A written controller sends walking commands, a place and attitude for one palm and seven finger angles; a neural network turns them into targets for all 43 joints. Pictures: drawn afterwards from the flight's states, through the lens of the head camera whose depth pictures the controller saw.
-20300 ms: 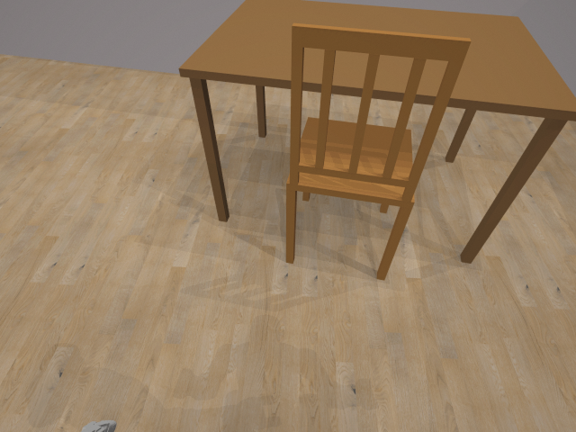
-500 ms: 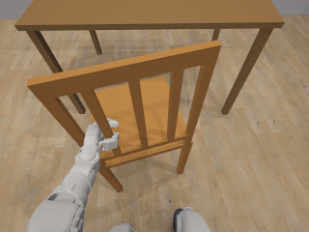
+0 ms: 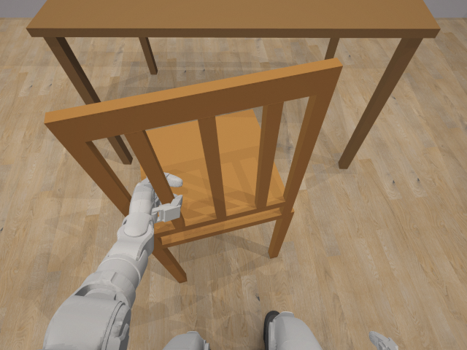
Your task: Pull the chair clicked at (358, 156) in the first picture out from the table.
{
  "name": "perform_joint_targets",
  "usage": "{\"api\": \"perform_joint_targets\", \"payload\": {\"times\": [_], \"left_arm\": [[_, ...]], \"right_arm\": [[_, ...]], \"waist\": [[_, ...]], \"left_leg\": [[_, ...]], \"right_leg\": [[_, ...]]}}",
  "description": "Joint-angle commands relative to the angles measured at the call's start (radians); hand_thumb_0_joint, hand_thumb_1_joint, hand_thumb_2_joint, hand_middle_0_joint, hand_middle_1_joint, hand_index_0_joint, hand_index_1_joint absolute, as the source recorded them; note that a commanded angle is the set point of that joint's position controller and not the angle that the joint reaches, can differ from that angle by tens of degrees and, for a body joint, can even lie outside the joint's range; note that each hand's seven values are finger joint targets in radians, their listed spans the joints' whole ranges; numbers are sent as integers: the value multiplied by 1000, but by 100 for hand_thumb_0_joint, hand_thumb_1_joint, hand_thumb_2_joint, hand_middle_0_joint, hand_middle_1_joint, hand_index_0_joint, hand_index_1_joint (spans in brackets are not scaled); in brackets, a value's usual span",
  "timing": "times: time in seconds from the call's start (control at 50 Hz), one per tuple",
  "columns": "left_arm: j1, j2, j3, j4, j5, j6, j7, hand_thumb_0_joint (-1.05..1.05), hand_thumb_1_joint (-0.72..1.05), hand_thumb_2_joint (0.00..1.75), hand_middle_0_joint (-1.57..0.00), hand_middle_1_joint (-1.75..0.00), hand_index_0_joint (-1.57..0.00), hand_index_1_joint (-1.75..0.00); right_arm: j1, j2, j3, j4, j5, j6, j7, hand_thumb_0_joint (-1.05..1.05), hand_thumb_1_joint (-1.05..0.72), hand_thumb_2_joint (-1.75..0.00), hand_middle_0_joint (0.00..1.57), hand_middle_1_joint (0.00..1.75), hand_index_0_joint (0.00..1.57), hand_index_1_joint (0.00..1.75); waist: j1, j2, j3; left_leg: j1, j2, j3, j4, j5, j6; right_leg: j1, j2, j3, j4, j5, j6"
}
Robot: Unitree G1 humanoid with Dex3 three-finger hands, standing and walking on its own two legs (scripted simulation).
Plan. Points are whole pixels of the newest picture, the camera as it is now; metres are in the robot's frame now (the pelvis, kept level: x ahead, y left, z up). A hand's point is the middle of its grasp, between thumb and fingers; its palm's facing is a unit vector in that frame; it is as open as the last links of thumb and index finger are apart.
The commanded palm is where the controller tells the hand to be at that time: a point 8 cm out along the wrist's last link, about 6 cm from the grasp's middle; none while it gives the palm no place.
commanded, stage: step backward, pulling the chair out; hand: left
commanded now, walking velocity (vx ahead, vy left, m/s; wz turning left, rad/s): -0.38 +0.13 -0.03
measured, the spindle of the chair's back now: (215, 177) +0.43 +0.05 -0.02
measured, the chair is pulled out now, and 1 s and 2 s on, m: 0.36 0.39 0.44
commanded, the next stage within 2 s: none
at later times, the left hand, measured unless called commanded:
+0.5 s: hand (171, 210) +0.37 +0.13 -0.05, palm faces +0.00 -0.98 -0.19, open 5.7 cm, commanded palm +0.38 +0.18 -0.04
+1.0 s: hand (168, 220) +0.34 +0.13 -0.05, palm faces +0.01 -0.98 -0.19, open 5.7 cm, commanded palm +0.35 +0.18 -0.04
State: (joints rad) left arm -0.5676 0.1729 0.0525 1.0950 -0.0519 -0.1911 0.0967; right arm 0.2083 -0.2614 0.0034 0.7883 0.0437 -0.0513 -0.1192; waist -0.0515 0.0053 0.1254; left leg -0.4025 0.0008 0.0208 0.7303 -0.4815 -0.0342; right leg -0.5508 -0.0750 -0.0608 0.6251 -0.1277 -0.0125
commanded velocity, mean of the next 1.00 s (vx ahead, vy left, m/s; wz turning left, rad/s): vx -0.38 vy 0.01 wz -0.01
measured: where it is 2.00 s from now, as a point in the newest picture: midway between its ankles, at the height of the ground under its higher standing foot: outside the picture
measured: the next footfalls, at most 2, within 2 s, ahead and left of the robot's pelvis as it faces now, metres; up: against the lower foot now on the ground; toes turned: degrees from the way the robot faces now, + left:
right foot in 1.10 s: +0.07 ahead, -0.14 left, +0.00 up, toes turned -8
left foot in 1.82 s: -0.13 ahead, +0.14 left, +0.00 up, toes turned +1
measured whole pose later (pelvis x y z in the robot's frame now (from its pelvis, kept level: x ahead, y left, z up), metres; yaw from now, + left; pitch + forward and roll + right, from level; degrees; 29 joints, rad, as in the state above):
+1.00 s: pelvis -0.05 +0.01 +0.00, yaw -2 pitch +1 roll +1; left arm -0.62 0.21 0.05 1.10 -0.05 -0.15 0.11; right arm 0.22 -0.29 0.00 0.78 0.05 -0.04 -0.13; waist -0.05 -0.02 0.17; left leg -0.41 0.02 0.05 0.64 -0.24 0.00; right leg -0.50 -0.07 -0.04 0.61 -0.16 0.01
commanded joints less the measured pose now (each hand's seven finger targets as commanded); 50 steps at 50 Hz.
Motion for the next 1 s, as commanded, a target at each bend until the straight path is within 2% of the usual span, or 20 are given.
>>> {"api": "perform_joint_targets", "payload": {"times": [0.0,0.06,0.12,0.2,0.24,0.28,0.36,0.4,0.46,0.5,0.54,0.58,0.62,0.64,0.68,0.74,0.8,0.86,0.92,0.98], "left_arm": [[-337,240,9,-198,32,-52,15,0,90,90,-50,-145,-50,-145],[-375,197,-17,-242,26,-62,14,0,90,90,-50,-145,-50,-145],[-411,160,-39,-276,18,-51,11,0,90,90,-50,-145,-50,-145],[-369,188,-10,-258,14,-54,14,0,90,90,-50,-145,-50,-145],[-360,177,-30,-239,25,-57,10,0,90,90,-50,-145,-50,-145],[-316,237,11,-195,17,-53,17,0,90,90,-50,-145,-50,-145],[-348,267,29,-178,32,-56,20,0,90,90,-50,-145,-50,-145],[-351,267,25,-175,26,-47,20,0,90,90,-50,-145,-50,-145],[-391,234,10,-207,28,-67,19,0,90,90,-50,-145,-50,-145],[-411,210,-4,-222,24,-65,15,0,90,90,-50,-145,-50,-145],[-424,201,-3,-239,27,-67,14,0,90,90,-50,-145,-50,-145],[-404,218,14,-240,20,-68,16,0,90,90,-50,-145,-50,-145],[-405,188,-8,-234,27,-77,13,0,90,90,-50,-145,-50,-145],[-408,208,1,-242,32,-83,14,0,90,90,-50,-145,-50,-145],[-372,254,25,-207,24,-72,16,0,90,90,-50,-145,-50,-145],[-366,290,39,-190,25,-66,22,0,90,90,-50,-145,-50,-145],[-349,318,55,-156,26,-49,26,0,90,90,-50,-145,-50,-145],[-381,294,53,-184,30,-49,19,0,90,90,-50,-145,-50,-145],[-405,244,19,-231,20,-53,17,0,90,90,-50,-145,-50,-145],[-418,212,2,-234,9,-50,11,0,90,90,-50,-145,-50,-145]], "right_arm": [[111,-143,-34,-45,9,-28,-17,0,-90,-90,20,30,20,30],[50,-156,-40,-97,4,-16,-25,0,-90,-90,20,30,20,30],[31,-141,-34,-134,4,-12,-20,0,-90,-90,20,30,20,30],[76,-150,-54,-108,0,-15,-27,0,-90,-90,20,30,20,30],[80,-145,-54,-93,-7,-15,-22,0,-90,-90,20,30,20,30],[104,-157,-66,-64,-4,-17,-28,0,-90,-90,20,30,20,30],[94,-135,-47,-53,3,-24,-22,0,-90,-90,20,30,20,30],[93,-146,-41,-46,7,-22,-25,0,-90,-90,20,30,20,30],[58,-156,-43,-77,4,-23,-30,0,-90,-90,20,30,20,30],[43,-151,-38,-97,2,-14,-29,0,-90,-90,20,30,20,30],[33,-140,-37,-108,-3,-18,-26,0,-90,-90,20,30,20,30],[49,-139,-42,-101,-3,-23,-26,0,-90,-90,20,30,20,30],[73,-136,-47,-89,-10,-28,-20,0,-90,-90,20,30,20,30],[86,-142,-54,-81,-10,-29,-23,0,-90,-90,20,30,20,30],[91,-152,-62,-73,-4,-23,-31,0,-90,-90,20,30,20,30],[89,-133,-55,-56,0,-29,-31,0,-90,-90,20,30,20,30],[82,-140,-46,-47,8,-29,-23,0,-90,-90,20,30,20,30],[82,-143,-32,-39,3,-30,-22,0,-90,-90,20,30,20,30],[26,-163,-42,-93,4,-14,-29,0,-90,-90,20,30,20,30],[19,-150,-36,-120,6,-15,-23,0,-90,-90,20,30,20,30]], "waist": [[17,-130,-493],[39,99,-456],[55,179,-368],[35,63,-444],[26,11,-405],[25,-110,-437],[31,-162,-488],[28,-128,-479],[34,13,-471],[43,140,-429],[50,200,-403],[50,154,-400],[37,120,-413],[22,89,-461],[21,2,-481],[18,-104,-499],[37,-146,-470],[19,-130,-513],[38,114,-468],[53,187,-372]], "left_leg": [[169,51,-46,-184,126,16],[93,204,-132,-287,338,66],[-62,274,-141,-339,256,97],[72,236,-102,-166,556,54],[44,178,-93,-118,353,16],[100,108,-64,-43,220,1],[125,57,-44,-47,37,-2],[158,78,-51,-145,129,9],[150,185,-113,-244,352,46],[59,264,-154,-311,387,83],[20,292,-154,-303,458,93],[58,299,-149,-252,543,102],[100,270,-138,-173,616,73],[121,244,-111,-145,609,48],[105,189,-93,-89,426,17],[138,75,-38,5,116,-9],[103,45,-61,48,-20,-3],[170,63,-63,-135,180,8],[109,241,-185,-276,456,84],[-78,306,-211,-363,190,125]], "right_leg": [[320,-232,210,-211,112,-37],[317,-79,92,-14,6,24],[338,-31,59,120,-150,13],[370,-79,119,61,282,-13],[308,-154,198,3,269,-53],[272,-210,269,-138,235,-76],[316,-269,270,-224,179,-69],[305,-237,225,-206,143,-42],[288,-105,127,-87,59,17],[313,-43,69,52,-53,24],[315,-29,59,122,-99,12],[311,-24,62,100,-59,10],[320,-59,99,33,139,-11],[345,-77,123,25,276,-21],[333,-142,199,-13,337,-51],[280,-253,293,-199,212,-72],[292,-303,303,-277,83,-90],[344,-238,199,-189,198,-42],[345,-70,85,6,42,23],[363,-17,65,113,-232,7]]}}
